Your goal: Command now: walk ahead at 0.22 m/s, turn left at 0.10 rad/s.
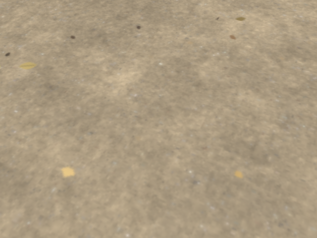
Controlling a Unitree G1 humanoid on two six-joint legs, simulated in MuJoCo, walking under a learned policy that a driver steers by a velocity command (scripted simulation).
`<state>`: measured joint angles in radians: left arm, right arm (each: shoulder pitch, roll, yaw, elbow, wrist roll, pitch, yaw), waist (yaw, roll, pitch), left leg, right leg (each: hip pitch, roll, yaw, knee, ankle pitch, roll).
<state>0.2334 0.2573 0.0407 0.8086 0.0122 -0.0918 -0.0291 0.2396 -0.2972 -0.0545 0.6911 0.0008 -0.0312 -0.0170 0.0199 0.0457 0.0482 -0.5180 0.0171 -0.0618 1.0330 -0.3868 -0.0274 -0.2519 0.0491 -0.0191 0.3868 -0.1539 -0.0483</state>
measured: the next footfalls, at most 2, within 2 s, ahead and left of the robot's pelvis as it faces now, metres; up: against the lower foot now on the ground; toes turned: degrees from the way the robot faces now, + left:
left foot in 0.22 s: +0.19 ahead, +0.14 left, +0.00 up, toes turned -1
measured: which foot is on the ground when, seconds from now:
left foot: up 0.00-0.20, down 0.22-1.00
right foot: down 0.00-1.00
